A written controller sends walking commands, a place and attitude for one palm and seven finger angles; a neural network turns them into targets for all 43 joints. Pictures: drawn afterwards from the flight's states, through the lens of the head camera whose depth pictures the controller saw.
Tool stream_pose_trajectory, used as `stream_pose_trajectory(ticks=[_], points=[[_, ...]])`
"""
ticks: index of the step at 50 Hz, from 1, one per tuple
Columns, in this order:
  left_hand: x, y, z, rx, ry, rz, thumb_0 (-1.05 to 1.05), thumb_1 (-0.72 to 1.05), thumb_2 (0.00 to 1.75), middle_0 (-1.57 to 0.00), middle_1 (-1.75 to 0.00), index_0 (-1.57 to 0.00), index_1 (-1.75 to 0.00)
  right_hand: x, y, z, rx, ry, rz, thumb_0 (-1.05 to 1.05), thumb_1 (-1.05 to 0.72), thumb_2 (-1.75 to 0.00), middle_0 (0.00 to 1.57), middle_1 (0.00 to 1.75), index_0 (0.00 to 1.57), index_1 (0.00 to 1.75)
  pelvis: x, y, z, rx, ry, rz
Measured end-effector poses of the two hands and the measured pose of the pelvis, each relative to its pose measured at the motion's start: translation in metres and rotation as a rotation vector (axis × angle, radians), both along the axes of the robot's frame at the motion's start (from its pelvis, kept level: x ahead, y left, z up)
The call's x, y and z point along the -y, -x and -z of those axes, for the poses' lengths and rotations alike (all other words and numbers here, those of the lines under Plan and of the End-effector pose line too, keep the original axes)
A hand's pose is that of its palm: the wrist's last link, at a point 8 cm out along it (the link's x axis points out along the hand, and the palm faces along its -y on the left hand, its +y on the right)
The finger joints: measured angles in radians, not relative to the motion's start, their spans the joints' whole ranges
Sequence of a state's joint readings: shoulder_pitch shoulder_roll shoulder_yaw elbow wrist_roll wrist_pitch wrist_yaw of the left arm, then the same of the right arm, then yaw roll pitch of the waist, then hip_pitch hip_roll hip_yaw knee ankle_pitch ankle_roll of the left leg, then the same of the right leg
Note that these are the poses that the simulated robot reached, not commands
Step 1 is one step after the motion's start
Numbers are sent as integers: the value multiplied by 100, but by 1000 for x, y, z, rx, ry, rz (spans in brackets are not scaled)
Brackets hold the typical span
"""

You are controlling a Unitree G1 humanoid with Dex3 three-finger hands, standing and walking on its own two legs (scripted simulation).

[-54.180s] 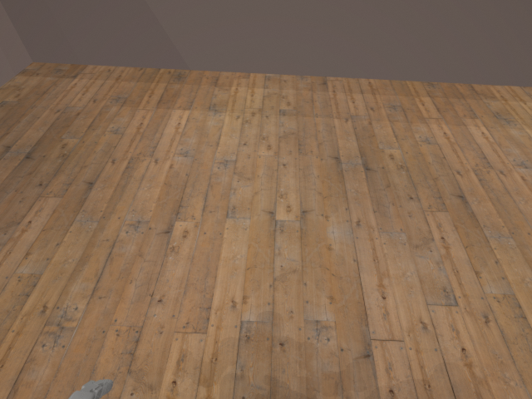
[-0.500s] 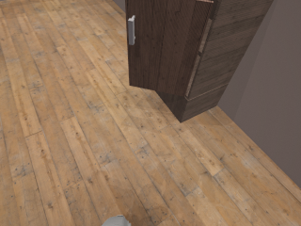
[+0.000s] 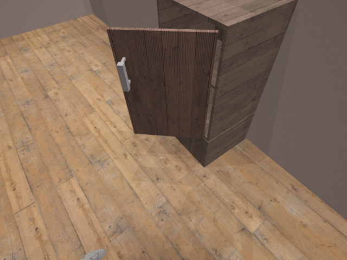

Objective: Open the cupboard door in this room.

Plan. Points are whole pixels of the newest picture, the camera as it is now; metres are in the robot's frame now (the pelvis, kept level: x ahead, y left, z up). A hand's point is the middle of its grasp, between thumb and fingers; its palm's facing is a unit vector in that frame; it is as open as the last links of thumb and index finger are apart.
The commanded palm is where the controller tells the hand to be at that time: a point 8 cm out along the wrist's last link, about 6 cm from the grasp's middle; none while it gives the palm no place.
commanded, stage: take the last steps up to it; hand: left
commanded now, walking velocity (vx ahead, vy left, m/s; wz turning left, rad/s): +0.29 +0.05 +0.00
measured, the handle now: (125, 74) +0.78 +0.23 -0.03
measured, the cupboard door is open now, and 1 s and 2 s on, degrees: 47 47 47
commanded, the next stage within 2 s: come to a stop and stand still in 0.32 s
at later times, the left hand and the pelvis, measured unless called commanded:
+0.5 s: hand (93, 255) +0.17 +0.23 -0.17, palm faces +0.05 -0.99 -0.16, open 7.3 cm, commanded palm none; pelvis +0.16 +0.06 +0.00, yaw -1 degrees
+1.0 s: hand (102, 213) +0.28 +0.24 -0.18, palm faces +0.03 -0.99 -0.16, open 7.3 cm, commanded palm none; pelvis +0.20 +0.06 +0.00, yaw +0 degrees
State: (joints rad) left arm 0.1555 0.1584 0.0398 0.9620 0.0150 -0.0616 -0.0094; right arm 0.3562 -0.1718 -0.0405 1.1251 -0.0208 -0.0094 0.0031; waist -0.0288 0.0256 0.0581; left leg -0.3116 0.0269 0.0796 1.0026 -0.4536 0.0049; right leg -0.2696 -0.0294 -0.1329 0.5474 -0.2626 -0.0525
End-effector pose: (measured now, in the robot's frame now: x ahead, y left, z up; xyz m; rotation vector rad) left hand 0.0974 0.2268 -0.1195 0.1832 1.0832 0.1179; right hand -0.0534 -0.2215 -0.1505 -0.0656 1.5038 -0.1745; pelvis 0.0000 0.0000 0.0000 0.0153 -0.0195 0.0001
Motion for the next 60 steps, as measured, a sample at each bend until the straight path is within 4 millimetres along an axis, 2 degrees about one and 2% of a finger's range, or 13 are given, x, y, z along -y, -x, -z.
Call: stream_pose_trajectory(ticks=[2, 6, 12, 15, 18, 23, 29, 33, 38, 43, 47, 51, 60], points=[[1, 9, 1, -50, 8, -36, 0, 92, 90, -20, -30, -20, -30, 4, -31, -7, 35, 12, -12, 1, -91, -90, 20, 30, 20, 29, 0, -13, -6, -5, 3, -1], [-12, 28, 3, -160, -2, -92, -1, 95, 90, -20, -30, -21, -30, 5, -101, -18, 135, 28, -48, 1, -91, -90, 20, 30, 20, 29, -2, -41, -12, -16, 6, -5], [-26, 54, 16, -334, 42, -152, -1, 93, 90, -20, -30, -20, -30, -14, -211, -27, 283, 46, -125, 1, -91, -90, 20, 30, 20, 29, -23, -88, -9, -13, 19, -2], [-35, 55, 29, -407, 70, -173, 0, 92, 90, -20, -30, -20, -30, -29, -261, -24, 361, 68, -159, 1, -91, -90, 20, 30, 20, 29, -41, -116, 3, -8, 37, 8], [-46, 39, 39, -449, 76, -154, 0, 92, 90, -20, -30, -20, -30, -43, -288, -23, 409, 88, -159, 1, -91, -90, 20, 30, 20, 29, -52, -133, 9, 0, 20, 23], [-57, -31, 32, -353, 65, -111, 1, 92, 90, -20, -30, -20, -30, -57, -286, -24, 354, 84, -123, 0, -92, -90, 20, 30, 20, 29, -59, -155, 0, -8, 9, 25], [-58, -116, 21, -209, 30, -75, 1, 93, 90, -20, -30, -20, -30, -46, -272, -20, 223, 95, -97, -1, -94, -90, 20, 30, 21, 30, -56, -178, -4, -16, 6, 13], [-55, -150, 23, -166, -4, -44, 0, 93, 90, -20, -30, -20, -30, -35, -266, -9, 164, 80, -49, 0, -93, -90, 20, 30, 21, 30, -43, -192, 3, -18, -15, 27], [-45, -174, 18, -165, -19, -6, 0, 92, 90, -20, -30, -20, -30, -25, -263, -4, 124, 68, -5, 1, -91, -90, 20, 30, 20, 30, -36, -202, 2, -27, 5, 11], [-42, -187, 19, -131, 3, -23, 0, 91, 90, -20, -30, -20, -30, -23, -261, -9, 79, 89, -15, 1, -91, -90, 20, 30, 20, 29, -41, -206, 1, -23, 15, -2], [-50, -183, 28, -127, 36, -39, 0, 91, 90, -20, -30, -21, -30, -29, -267, -17, 95, 123, -35, 1, -91, -90, 20, 30, 20, 29, -52, -202, 2, -13, 21, -6], [-64, -170, 34, -160, 48, -58, 0, 91, 90, -20, -30, -21, -30, -39, -273, -24, 137, 145, -60, 1, -91, -90, 20, 30, 20, 29, -62, -197, 1, -4, 17, 9], [-82, -128, 24, -227, 14, -86, 0, 91, 90, -20, -30, -20, -30, -62, -284, -22, 201, 99, -105, 1, -90, -90, 20, 30, 21, 30, -69, -182, -4, -22, 23, 3]])
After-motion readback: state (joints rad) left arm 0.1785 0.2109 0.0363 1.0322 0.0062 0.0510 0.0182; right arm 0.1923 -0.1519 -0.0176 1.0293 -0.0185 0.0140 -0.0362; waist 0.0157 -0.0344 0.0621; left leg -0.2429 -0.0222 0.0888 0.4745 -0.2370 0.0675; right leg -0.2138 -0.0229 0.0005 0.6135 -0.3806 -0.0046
